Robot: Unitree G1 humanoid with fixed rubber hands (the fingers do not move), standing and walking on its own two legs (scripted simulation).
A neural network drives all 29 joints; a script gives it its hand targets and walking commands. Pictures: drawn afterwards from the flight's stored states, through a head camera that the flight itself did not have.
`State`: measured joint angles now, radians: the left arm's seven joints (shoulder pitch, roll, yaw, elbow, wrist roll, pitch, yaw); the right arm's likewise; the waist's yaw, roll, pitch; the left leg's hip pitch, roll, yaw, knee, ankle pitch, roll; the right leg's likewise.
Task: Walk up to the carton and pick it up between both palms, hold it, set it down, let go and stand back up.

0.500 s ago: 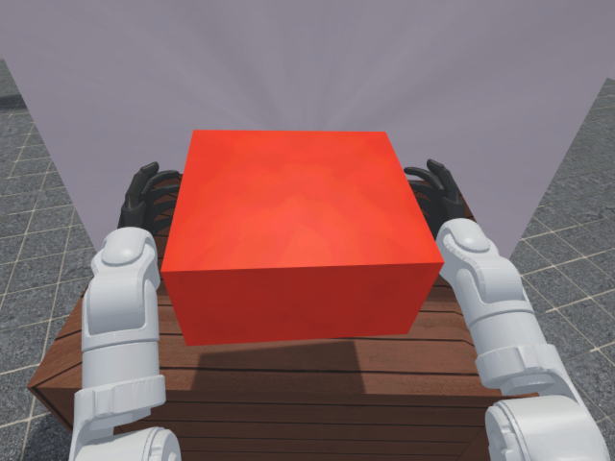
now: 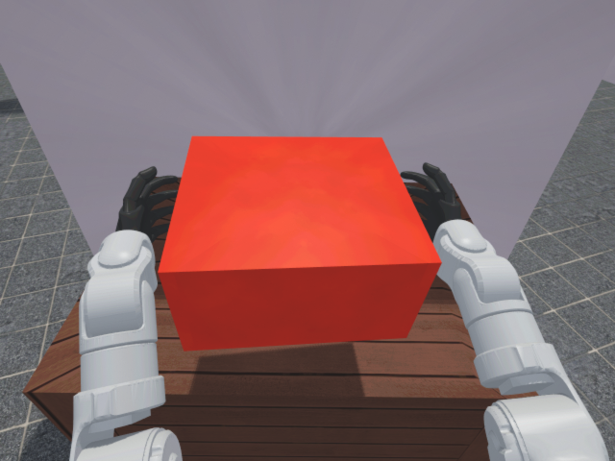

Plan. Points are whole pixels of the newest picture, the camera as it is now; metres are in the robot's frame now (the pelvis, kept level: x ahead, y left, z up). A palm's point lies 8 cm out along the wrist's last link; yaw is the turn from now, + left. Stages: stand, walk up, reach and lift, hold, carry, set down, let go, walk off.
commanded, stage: hold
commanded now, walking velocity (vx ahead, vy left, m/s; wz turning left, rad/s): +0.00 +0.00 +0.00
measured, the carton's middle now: (294, 232) +0.39 +0.01 +0.14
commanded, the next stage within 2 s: none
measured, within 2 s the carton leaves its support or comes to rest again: neither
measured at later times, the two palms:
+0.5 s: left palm (133, 233) +0.33 +0.20 +0.19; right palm (441, 221) +0.35 -0.18 +0.18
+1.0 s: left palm (134, 229) +0.34 +0.20 +0.19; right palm (441, 215) +0.35 -0.18 +0.19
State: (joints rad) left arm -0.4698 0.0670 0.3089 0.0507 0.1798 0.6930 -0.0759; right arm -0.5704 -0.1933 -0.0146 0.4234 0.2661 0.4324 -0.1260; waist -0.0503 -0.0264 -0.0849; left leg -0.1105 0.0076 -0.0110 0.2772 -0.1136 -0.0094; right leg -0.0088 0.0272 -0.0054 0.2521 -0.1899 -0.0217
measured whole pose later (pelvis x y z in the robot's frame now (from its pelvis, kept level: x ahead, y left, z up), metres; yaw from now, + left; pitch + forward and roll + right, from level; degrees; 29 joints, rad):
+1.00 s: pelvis +0.00 +0.00 +0.00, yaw -1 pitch -3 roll +0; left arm -0.48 0.07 0.31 0.06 0.18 0.68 -0.06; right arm -0.60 -0.20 -0.01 0.45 0.27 0.42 -0.12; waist -0.05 -0.03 -0.10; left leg -0.12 0.01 -0.01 0.28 -0.12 -0.01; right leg -0.02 0.03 0.00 0.25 -0.18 -0.02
